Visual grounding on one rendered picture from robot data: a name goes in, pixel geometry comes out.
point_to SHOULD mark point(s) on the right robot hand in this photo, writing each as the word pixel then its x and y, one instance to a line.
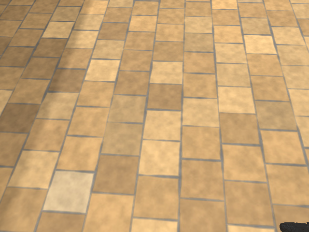
pixel 294 227

